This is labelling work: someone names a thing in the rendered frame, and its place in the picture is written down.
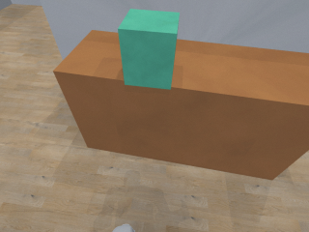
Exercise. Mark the pedestal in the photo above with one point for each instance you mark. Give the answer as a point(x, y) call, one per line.
point(231, 108)

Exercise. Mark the carton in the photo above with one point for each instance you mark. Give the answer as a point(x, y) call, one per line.
point(148, 42)

